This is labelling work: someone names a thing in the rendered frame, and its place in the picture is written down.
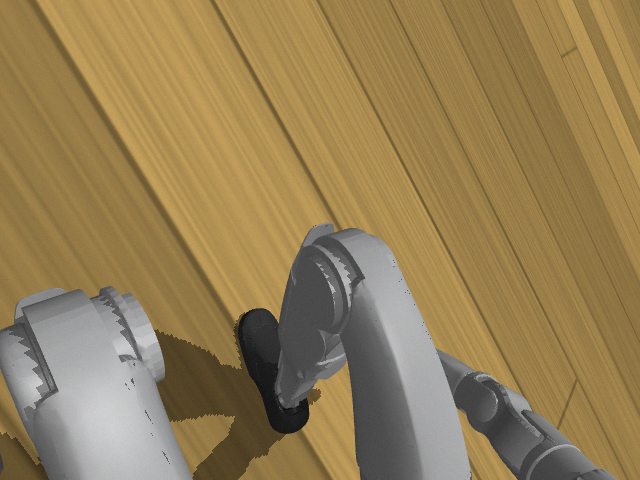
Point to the right robot hand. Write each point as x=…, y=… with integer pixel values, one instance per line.
x=454, y=369

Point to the right robot foot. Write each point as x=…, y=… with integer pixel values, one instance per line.
x=260, y=346

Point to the right robot arm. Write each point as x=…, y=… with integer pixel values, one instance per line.
x=529, y=445

